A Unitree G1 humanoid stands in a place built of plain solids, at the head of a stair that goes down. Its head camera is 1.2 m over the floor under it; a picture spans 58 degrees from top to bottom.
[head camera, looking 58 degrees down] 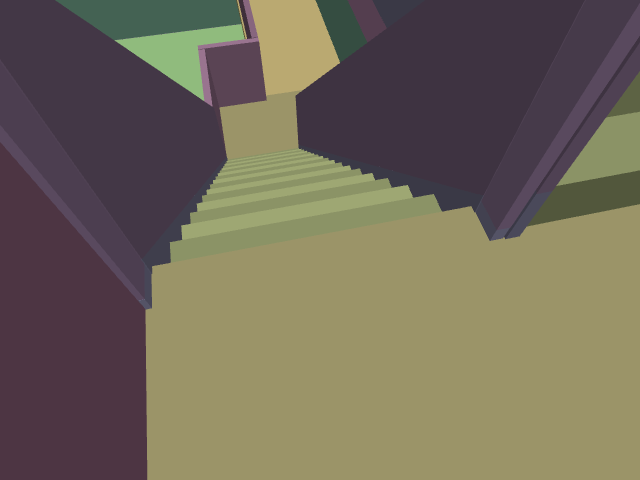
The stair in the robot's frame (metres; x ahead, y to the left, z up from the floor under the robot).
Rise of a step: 0.21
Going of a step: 0.23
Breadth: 1.08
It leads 13 degrees to the left of straight ahead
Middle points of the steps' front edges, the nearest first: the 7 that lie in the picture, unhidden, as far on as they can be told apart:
0.77 0.00 0.00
0.99 0.05 -0.21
1.21 0.10 -0.42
1.43 0.15 -0.63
1.65 0.20 -0.84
1.87 0.25 -1.06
2.09 0.30 -1.27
